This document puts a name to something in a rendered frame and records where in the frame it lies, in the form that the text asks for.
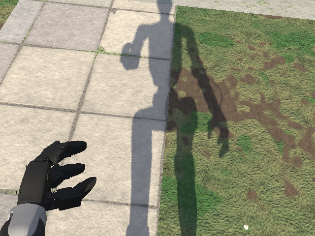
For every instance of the left robot forearm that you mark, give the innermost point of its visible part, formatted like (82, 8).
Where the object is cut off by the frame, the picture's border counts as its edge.
(25, 220)

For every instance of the robot left hand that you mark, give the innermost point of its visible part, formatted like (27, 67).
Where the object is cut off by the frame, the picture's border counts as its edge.
(40, 178)

